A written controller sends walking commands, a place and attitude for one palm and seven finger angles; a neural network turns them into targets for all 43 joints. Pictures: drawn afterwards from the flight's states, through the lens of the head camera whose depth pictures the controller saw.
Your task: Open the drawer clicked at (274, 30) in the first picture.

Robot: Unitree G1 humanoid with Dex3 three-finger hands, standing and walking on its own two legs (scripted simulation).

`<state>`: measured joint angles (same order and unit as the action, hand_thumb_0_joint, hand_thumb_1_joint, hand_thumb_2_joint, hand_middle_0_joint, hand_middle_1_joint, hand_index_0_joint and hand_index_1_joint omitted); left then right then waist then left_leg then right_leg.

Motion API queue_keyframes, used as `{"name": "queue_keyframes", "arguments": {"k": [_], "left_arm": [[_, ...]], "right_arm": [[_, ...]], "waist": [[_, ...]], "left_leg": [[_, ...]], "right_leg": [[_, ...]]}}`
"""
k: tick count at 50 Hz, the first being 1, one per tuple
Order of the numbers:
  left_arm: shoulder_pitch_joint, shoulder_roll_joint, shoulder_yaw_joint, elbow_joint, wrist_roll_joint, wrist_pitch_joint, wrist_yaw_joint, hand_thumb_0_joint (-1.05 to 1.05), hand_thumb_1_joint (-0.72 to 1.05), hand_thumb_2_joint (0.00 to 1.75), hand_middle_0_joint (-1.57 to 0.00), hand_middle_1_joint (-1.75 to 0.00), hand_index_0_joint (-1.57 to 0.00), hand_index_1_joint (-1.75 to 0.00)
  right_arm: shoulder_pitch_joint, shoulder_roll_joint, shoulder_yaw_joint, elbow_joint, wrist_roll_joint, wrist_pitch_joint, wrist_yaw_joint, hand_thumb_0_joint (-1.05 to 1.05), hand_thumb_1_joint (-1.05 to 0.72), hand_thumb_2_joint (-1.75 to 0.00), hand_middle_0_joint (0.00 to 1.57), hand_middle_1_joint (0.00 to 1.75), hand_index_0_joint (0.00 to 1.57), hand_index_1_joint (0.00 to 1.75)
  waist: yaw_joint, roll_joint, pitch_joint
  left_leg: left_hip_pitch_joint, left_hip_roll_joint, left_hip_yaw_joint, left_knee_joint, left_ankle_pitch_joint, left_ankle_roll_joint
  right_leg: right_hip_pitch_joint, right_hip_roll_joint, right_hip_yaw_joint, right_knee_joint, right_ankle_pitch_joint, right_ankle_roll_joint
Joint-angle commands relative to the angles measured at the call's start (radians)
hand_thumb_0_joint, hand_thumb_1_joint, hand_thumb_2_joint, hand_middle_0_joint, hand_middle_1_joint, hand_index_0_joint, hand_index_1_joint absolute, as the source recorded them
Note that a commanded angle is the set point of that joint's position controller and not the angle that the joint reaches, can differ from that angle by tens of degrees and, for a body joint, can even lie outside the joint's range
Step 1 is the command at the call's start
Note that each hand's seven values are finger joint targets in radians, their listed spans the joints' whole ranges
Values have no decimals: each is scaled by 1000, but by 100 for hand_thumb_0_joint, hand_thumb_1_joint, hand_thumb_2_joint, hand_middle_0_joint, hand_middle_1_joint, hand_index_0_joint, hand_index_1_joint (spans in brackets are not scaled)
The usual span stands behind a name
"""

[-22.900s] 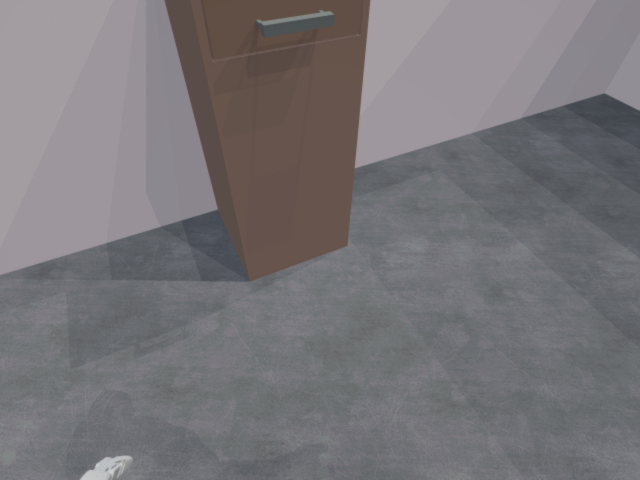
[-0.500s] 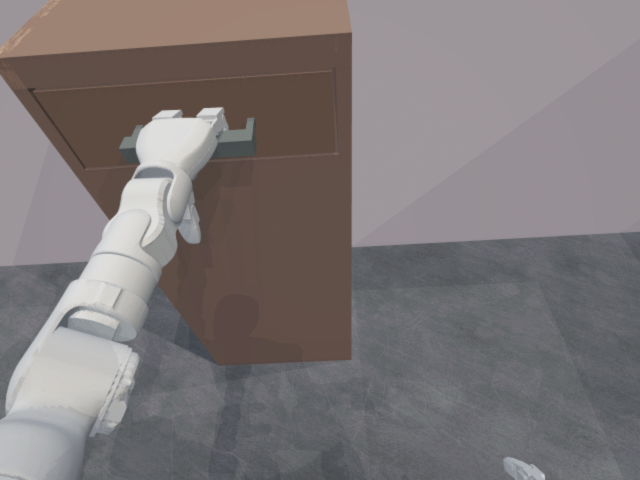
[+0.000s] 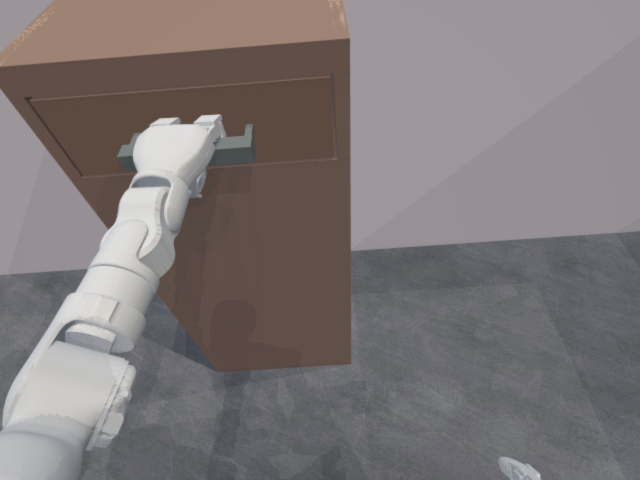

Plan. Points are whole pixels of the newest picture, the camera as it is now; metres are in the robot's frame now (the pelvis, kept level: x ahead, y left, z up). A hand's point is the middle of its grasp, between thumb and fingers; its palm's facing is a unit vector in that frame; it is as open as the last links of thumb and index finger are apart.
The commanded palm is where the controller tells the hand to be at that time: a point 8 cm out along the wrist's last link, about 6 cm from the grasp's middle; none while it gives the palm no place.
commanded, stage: close the thumb around the handle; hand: left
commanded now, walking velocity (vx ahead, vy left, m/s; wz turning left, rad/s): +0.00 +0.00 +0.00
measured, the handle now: (191, 143) +0.51 +0.19 +0.15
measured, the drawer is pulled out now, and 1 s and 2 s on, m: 0.00 0.03 0.12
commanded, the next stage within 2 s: pull the drawer open in 0.12 s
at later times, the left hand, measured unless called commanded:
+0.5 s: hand (190, 193) +0.44 +0.18 +0.13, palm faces +0.05 -0.02 -1.00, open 6.1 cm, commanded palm +0.39 +0.19 +0.19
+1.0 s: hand (188, 198) +0.43 +0.18 +0.13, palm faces +0.04 -0.02 -1.00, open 6.1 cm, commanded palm +0.38 +0.19 +0.19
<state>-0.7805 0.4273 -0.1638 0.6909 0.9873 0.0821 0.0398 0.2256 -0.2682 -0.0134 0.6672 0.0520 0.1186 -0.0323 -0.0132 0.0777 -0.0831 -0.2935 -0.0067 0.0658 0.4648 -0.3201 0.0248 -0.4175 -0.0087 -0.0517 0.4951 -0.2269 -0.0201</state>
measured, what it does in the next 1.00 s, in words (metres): stands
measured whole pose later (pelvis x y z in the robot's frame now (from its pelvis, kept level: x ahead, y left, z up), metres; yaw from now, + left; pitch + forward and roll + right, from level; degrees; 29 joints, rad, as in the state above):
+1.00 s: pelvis +0.01 +0.00 +0.00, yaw +1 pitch +7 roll +0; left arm -0.62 0.41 -0.23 0.40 0.97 0.19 -0.03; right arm 0.13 -0.26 0.02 0.63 0.06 0.16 -0.02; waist 0.03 0.08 -0.07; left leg -0.24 -0.01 0.04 0.46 -0.34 0.02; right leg -0.36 -0.01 -0.07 0.50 -0.26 -0.02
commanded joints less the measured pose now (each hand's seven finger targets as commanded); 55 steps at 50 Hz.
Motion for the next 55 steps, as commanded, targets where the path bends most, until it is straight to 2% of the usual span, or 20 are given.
{"name": "queue_keyframes", "arguments": {"k": [1,5,8,10,16,17,20,22,27,28,31,35,36,39,44,45,48,50,53,55], "left_arm": [[-447,228,96,-218,-3,16,37,0,90,90,-40,-135,-40,-135],[-422,245,111,-260,-3,32,38,0,90,90,-40,-135,-40,-135],[-421,207,83,-250,-10,47,32,0,90,90,-40,-135,-40,-135],[-412,242,109,-281,-6,49,29,0,90,90,-40,-135,-40,-135],[-323,149,45,-361,-24,67,9,0,90,90,-40,-135,-40,-135],[-300,153,55,-365,-27,71,8,0,90,90,-40,-135,-40,-135],[-251,168,68,-472,-30,78,2,0,90,90,-40,-135,-40,-135],[-190,138,53,-515,-36,89,-2,0,90,90,-40,-135,-40,-135],[-135,149,56,-566,-41,113,-19,0,90,90,-40,-135,-40,-135],[-263,154,33,-526,-29,116,-16,0,90,90,-40,-135,-40,-135],[-263,136,17,-514,-17,133,-15,0,90,90,-40,-135,-40,-135],[-295,172,39,-514,-14,139,-22,0,90,90,-40,-135,-40,-135],[-290,132,8,-488,-16,142,-27,0,90,90,-40,-135,-40,-135],[-258,151,30,-448,-17,133,-37,0,90,90,-40,-135,-40,-135],[-259,158,37,-434,-23,120,-42,0,90,90,-40,-135,-40,-135],[-247,208,78,-423,-27,117,-43,0,90,90,-40,-135,-40,-135],[-152,152,48,-472,-34,109,-54,0,90,90,-40,-135,-40,-135],[-84,221,112,-498,-41,106,-56,0,90,90,-40,-135,-40,-135],[33,175,94,-619,-58,102,-64,0,90,90,-40,-135,-40,-135],[151,230,162,-702,-77,101,-62,0,90,90,-40,-135,-40,-135]], "right_arm": [[-36,-117,-40,-125,-4,-36,-5,0,-90,-90,20,30,20,30],[-46,-120,-41,-132,-7,-33,0,0,-90,-90,20,30,20,30],[-46,-116,-37,-127,-2,-33,1,0,-90,-90,20,30,20,30],[-51,-122,-40,-131,-4,-29,2,0,-90,-90,20,30,20,30],[-79,-111,-36,-152,0,-25,21,0,-90,-90,20,30,20,30],[-79,-111,-38,-149,0,-24,22,0,-90,-90,20,30,20,30],[-102,-114,-40,-168,-2,-22,33,0,-90,-90,20,30,20,30],[-112,-103,-38,-175,-3,-22,41,0,-90,-90,20,30,20,30],[-157,-104,-27,-176,3,-13,41,0,-90,-90,20,30,20,30],[-155,-112,-20,-154,6,-13,31,0,-90,-90,20,30,20,30],[-150,-102,-22,-149,6,-15,24,0,-90,-90,20,30,20,30],[-152,-104,-17,-146,-2,-7,18,0,-90,-90,20,30,20,30],[-155,-93,-13,-147,-2,-6,18,0,-90,-90,20,30,20,30],[-165,-95,-7,-149,-1,0,10,0,-90,-90,20,30,20,30],[-164,-94,-5,-158,-2,3,4,0,-90,-90,20,30,20,30],[-161,-105,-6,-156,-3,4,1,0,-90,-90,20,30,20,30],[-182,-89,-2,-183,-1,5,6,0,-90,-90,20,30,20,30],[-186,-102,-4,-191,-4,8,11,0,-90,-90,20,30,20,30],[-208,-91,-3,-221,-2,8,25,0,-90,-90,20,30,20,30],[-226,-98,-8,-236,-4,6,37,0,-90,-90,20,30,20,30]], "waist": [[15,-101,-377],[29,-84,-417],[19,-100,-388],[27,-89,-416],[34,-72,-398],[35,-92,-393],[54,-74,-442],[59,-87,-445],[55,-120,-348],[22,-126,-298],[31,-99,-332],[37,-77,-403],[33,-86,-386],[35,-118,-335],[39,-120,-340],[44,-141,-337],[61,-114,-335],[78,-123,-350],[90,-107,-358],[113,-111,-385]], "left_leg": [[38,-8,-37,-15,496,11],[61,-10,-39,-8,556,10],[62,-7,-44,-10,549,10],[81,-6,-48,-5,603,7],[111,2,-56,-1,659,3],[116,3,-57,0,657,4],[145,3,-60,9,731,2],[154,4,-62,13,773,4],[117,-4,-55,-13,634,5],[101,-5,-56,-20,576,1],[119,-12,-62,-10,612,0],[129,-19,-58,10,648,-4],[120,-19,-58,8,629,-2],[85,-18,-54,-4,555,1],[67,-22,-49,1,533,6],[52,-23,-47,1,502,6],[45,-23,-43,-10,502,9],[36,-20,-43,-11,501,6],[44,-14,-43,-17,558,8],[50,-13,-38,-15,591,8]], "right_leg": [[318,13,34,8,392,-14],[347,14,37,13,426,-18],[322,15,30,11,414,-16],[334,17,31,14,432,-18],[317,16,24,15,437,-18],[313,19,22,14,434,-17],[351,17,28,19,477,-18],[365,15,24,26,514,-15],[354,17,24,3,447,-17],[307,19,18,-6,410,-19],[318,20,21,5,421,-23],[362,13,30,19,485,-23],[354,11,26,19,474,-21],[342,10,22,14,437,-21],[358,6,28,20,450,-19],[375,3,34,15,442,-18],[393,1,32,20,440,-18],[424,0,38,21,443,-18],[448,0,37,27,487,-16],[499,-4,43,30,532,-13]]}}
